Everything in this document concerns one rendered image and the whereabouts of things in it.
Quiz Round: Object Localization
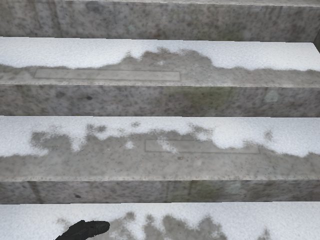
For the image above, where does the left robot hand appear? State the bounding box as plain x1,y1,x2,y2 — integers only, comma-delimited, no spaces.
55,220,110,240

